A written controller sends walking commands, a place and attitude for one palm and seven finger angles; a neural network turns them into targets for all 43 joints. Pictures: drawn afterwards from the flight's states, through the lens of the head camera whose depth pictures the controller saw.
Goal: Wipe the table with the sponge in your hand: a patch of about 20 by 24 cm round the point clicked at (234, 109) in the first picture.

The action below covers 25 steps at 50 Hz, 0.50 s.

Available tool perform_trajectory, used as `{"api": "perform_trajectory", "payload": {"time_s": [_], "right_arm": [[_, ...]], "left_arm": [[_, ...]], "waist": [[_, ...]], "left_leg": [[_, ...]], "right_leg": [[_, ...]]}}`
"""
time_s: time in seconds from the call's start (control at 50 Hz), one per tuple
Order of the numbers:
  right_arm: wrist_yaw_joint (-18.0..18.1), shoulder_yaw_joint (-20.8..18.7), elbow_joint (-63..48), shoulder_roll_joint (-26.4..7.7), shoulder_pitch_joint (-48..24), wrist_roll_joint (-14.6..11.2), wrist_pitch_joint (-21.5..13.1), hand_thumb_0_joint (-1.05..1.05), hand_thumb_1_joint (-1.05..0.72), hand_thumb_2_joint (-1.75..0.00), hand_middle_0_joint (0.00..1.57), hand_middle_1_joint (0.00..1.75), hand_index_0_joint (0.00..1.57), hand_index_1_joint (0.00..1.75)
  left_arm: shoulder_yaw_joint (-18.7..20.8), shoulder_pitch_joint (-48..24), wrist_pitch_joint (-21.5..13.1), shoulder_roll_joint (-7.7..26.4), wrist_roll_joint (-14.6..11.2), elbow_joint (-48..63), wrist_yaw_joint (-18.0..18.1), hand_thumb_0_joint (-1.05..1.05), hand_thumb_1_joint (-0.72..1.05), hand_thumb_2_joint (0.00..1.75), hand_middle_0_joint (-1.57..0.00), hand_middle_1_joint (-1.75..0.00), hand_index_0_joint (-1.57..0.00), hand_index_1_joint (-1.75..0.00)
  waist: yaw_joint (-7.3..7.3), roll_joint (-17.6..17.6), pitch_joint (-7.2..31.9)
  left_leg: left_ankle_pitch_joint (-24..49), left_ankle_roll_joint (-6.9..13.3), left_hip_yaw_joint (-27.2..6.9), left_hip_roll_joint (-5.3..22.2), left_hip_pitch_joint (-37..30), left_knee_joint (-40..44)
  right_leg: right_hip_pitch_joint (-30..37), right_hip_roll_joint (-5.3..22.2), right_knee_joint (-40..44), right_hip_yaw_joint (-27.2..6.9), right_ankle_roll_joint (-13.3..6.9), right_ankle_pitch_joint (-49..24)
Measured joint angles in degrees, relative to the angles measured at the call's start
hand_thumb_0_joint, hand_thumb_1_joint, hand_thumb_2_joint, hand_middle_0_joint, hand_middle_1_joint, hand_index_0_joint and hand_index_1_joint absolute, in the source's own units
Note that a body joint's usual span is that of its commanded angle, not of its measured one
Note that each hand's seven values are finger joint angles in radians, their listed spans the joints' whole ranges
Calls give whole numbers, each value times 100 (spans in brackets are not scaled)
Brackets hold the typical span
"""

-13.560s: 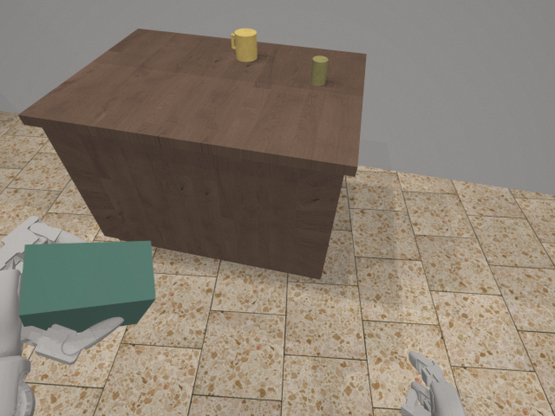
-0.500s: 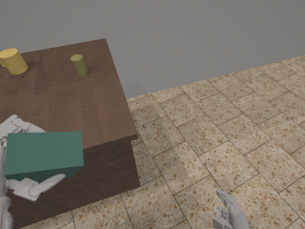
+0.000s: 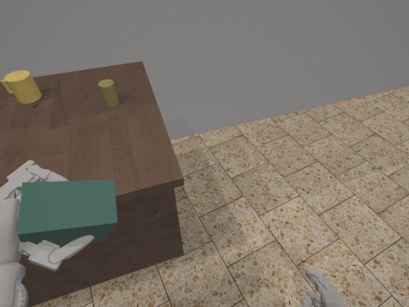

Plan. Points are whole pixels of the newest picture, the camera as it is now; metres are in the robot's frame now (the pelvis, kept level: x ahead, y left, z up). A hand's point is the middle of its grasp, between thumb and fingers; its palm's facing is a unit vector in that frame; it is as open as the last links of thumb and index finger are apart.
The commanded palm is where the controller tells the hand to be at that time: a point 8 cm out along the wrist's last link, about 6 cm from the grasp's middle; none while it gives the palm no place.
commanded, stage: look again from close up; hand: left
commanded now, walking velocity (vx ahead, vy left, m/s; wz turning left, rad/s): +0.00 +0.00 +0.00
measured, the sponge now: (82, 215) +0.22 +0.21 +0.14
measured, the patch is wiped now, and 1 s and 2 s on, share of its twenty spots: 0.00 0.00 0.00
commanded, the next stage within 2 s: shuffle to correct the standing spot in 0.34 s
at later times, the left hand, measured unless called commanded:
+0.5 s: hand (30, 189) +0.26 +0.30 +0.14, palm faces +0.32 -0.86 -0.41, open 10.5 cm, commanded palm +0.19 +0.33 +0.18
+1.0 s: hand (9, 171) +0.28 +0.34 +0.17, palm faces +0.36 -0.84 -0.40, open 10.5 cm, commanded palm +0.21 +0.38 +0.18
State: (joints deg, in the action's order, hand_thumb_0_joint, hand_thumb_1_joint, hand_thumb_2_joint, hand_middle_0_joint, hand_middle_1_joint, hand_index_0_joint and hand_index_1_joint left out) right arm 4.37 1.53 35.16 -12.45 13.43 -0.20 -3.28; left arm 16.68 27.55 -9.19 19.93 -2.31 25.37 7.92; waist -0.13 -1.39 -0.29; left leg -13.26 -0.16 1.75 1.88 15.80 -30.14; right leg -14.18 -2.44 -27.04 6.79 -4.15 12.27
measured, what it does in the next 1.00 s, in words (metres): shifts its weight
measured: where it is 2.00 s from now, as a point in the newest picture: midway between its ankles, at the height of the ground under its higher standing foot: outside the picture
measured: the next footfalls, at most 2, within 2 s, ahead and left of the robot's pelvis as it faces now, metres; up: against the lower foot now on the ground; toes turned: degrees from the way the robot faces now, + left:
right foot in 1.36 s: +0.10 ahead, +0.04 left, +0.00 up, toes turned -12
left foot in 1.64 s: +0.14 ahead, +0.36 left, +0.00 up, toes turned -1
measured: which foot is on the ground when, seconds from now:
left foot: down 0.00-1.00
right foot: down 0.00-1.00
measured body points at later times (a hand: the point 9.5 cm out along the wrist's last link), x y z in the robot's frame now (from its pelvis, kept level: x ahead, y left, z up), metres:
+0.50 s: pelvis +0.03 +0.05 +0.00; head +0.06 +0.08 +0.45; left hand +0.23 +0.35 +0.17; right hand +0.19 -0.17 -0.07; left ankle +0.03 +0.12 -0.74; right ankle +0.03 -0.07 -0.74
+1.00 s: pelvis +0.05 +0.10 -0.02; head +0.09 +0.12 +0.43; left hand +0.25 +0.38 +0.19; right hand +0.24 -0.13 -0.09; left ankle +0.03 +0.13 -0.72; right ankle +0.03 -0.07 -0.74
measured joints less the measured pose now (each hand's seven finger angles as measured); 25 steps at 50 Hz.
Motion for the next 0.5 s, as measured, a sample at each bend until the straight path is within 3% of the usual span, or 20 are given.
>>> {"api": "perform_trajectory", "payload": {"time_s": [0.1, 0.14, 0.18, 0.24, 0.34, 0.4, 0.5], "right_arm": [[17, 76, -35, 69, 38, 14, -3, 1, -90, -90, 20, 30, 20, 30], [11, -20, -52, 131, 160, 44, -209, 1, -91, -90, 20, 30, 20, 30], [-104, -12, -1, 132, 115, -23, -267, 1, -90, -90, 20, 30, 20, 30], [-294, 0, -34, 42, 18, -65, -354, 1, -90, -90, 20, 30, 20, 30], [-339, -19, -173, -12, 50, -34, -454, 1, -90, -90, 20, 30, 20, 30], [-273, 6, -231, 50, 81, -1, -453, 1, -90, -90, 20, 30, 20, 30], [-266, 71, -285, 135, 2, 69, -511, 1, -90, -90, 20, 30, 20, 30]], "left_arm": [[89, -39, -15, 61, 15, -87, 14, -1, -53, 101, -68, -137, -70, -135], [297, -809, -126, 537, 303, -391, -269, -1, -53, 101, -68, -137, -70, -135], [616, -1555, -327, 782, 218, -920, -322, -1, -53, 101, -68, -137, -70, -135], [858, -1652, -379, 551, 1, -1021, -192, -1, -53, 101, -68, -137, -70, -135], [291, -488, -451, 106, -14, -322, -318, -1, -53, 101, -68, -137, -70, -135], [107, -213, -433, 167, 79, -238, -441, -1, -53, 101, -68, -137, -70, -135], [384, -502, -348, 304, 104, -238, -388, -1, -53, 101, -68, -137, -70, -135]], "waist": [[-6, 31, -17], [-246, 68, -138], [-385, 124, -211], [-268, 96, -267], [-78, 146, -144], [-77, 301, -150], [-182, 463, -289]], "left_leg": [[88, 28, 44, -40, -92, 215], [80, 82, -18, -9, 63, 61], [21, 82, -91, -36, 123, 25], [92, 96, 17, -85, 22, 143], [113, 277, 230, -247, -192, 456], [100, 358, 255, -347, -259, 549], [-22, 434, 218, -431, -284, 448]], "right_leg": [[55, 31, 156, -44, 66, -82], [10, -6, 204, 6, 93, -140], [-93, -30, 147, -31, 34, -167], [-32, 16, 239, -157, 127, -219], [54, 165, 371, -373, 303, -224], [62, 256, 328, -409, 364, -147], [108, 342, 218, -377, 441, -5]]}}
